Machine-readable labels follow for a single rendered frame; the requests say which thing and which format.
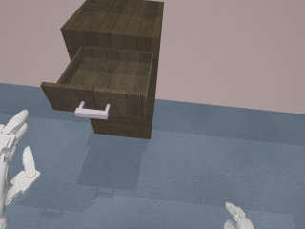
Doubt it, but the drawer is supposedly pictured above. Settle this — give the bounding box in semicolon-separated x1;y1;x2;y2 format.
40;46;153;119

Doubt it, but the robot right hand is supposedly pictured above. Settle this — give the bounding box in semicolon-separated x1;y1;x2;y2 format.
224;202;254;229

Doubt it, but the cabinet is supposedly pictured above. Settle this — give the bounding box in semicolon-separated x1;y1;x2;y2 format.
60;0;164;139

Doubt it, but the handle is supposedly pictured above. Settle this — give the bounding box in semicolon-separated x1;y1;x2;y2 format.
74;101;111;120

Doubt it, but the left robot forearm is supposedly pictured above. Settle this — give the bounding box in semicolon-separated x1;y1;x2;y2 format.
0;216;10;229

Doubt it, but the robot left hand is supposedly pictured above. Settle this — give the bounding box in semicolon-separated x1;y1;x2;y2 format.
0;109;40;216

